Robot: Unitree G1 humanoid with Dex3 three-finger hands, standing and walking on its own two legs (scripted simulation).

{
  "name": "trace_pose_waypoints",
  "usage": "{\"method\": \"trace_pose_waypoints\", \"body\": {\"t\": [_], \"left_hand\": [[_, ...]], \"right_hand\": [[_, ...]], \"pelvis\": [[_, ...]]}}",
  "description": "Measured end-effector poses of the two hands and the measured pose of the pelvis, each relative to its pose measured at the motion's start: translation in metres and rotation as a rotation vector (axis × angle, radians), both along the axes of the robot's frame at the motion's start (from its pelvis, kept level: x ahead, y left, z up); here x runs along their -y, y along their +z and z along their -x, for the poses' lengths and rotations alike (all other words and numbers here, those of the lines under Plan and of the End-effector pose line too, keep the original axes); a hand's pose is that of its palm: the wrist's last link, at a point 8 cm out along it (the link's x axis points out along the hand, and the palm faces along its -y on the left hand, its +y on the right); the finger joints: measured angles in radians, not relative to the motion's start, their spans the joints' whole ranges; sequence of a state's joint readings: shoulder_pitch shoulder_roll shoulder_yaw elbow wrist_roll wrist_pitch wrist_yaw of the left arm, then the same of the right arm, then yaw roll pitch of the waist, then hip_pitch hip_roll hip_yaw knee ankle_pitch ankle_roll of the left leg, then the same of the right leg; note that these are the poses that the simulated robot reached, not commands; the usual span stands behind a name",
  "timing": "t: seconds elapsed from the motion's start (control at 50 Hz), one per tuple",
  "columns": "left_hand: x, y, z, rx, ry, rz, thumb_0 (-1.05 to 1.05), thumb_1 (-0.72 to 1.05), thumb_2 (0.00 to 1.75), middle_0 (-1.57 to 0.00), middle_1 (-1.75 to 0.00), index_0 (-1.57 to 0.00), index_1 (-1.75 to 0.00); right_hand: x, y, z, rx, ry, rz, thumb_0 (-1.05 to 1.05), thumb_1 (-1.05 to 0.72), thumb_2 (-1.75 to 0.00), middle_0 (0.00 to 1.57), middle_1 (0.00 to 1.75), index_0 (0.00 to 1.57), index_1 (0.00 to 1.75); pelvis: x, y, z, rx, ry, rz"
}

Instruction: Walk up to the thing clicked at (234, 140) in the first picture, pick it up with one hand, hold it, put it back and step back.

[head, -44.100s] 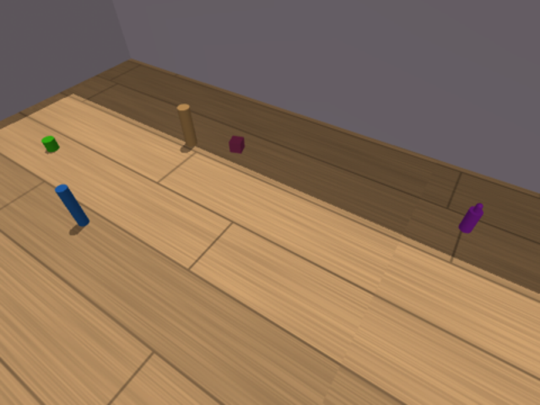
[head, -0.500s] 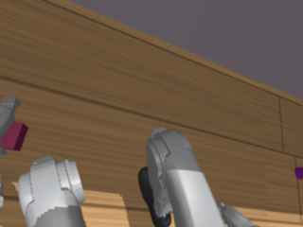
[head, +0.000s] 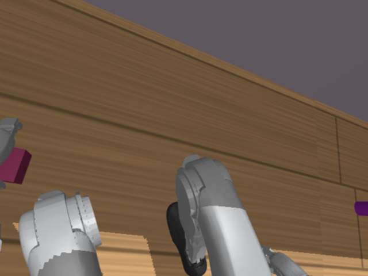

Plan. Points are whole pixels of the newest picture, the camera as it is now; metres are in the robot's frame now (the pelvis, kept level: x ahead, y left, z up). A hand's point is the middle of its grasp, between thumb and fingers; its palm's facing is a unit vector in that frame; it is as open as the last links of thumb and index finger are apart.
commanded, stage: close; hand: left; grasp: from above
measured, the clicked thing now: (5, 164) +0.40 +0.28 -0.26
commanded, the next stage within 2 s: none
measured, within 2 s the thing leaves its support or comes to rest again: neither
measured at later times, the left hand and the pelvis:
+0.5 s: hand out of the picture +0.40 +0.29 -0.24, palm faces -0.48 -0.06 -0.87, open 13.4 cm; pelvis +0.00 +0.00 +0.00, yaw +0 degrees
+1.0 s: hand out of the picture +0.40 +0.29 -0.24, palm faces -0.48 -0.06 -0.87, open 13.5 cm; pelvis +0.00 +0.00 +0.00, yaw +0 degrees
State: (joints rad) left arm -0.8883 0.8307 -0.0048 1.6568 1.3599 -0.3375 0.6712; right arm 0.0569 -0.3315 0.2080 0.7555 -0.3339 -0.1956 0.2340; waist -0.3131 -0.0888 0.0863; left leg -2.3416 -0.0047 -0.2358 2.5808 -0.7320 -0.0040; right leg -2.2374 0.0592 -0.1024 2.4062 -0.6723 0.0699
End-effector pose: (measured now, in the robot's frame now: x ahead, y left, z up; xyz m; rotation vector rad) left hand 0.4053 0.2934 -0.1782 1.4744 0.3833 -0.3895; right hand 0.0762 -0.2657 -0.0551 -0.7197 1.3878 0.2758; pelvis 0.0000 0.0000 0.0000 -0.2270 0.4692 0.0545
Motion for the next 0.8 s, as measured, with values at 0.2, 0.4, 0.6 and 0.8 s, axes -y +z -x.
{"method": "trace_pose_waypoints", "body": {"t": [0.2, 0.4, 0.6, 0.8], "left_hand": [[0.0, -0.0003, -0.0006, 0.0, -0.002, -0.003, -0.01, -0.32, 0.78, -0.28, -0.65, -0.28, -0.66], [-0.0004, -0.0003, -0.0002, -0.002, 0.004, -0.008, 0.0, -0.31, 0.78, -0.27, -0.66, -0.27, -0.67], [-0.0009, -0.001, -0.0009, -0.008, 0.007, -0.002, -0.01, -0.32, 0.79, -0.27, -0.67, -0.27, -0.67], [-0.001, -0.0001, -0.0003, 0.003, 0.01, -0.002, -0.01, -0.32, 0.79, -0.27, -0.66, -0.27, -0.67]], "right_hand": [[-0.0015, -0.0003, -0.0032, 0.009, 0.015, -0.011, 0.0, -0.89, -0.89, 0.2, 0.3, 0.2, 0.3], [-0.001, -0.0021, -0.0012, 0.001, 0.0, -0.021, 0.0, -0.89, -0.89, 0.2, 0.3, 0.2, 0.3], [0.0012, -0.0014, -0.0005, -0.005, 0.002, -0.01, 0.0, -0.89, -0.89, 0.2, 0.3, 0.2, 0.3], [0.001, -0.0002, -0.0007, -0.005, -0.007, -0.003, 0.0, -0.89, -0.89, 0.2, 0.3, 0.2, 0.3]], "pelvis": [[0.0003, -0.0012, -0.0001, 0.008, 0.001, 0.0], [0.0005, -0.0005, -0.0004, -0.001, 0.002, 0.001], [0.0014, -0.0005, -0.0007, 0.002, 0.0, -0.003], [0.0004, 0.0006, -0.0009, -0.004, 0.001, -0.001]]}}
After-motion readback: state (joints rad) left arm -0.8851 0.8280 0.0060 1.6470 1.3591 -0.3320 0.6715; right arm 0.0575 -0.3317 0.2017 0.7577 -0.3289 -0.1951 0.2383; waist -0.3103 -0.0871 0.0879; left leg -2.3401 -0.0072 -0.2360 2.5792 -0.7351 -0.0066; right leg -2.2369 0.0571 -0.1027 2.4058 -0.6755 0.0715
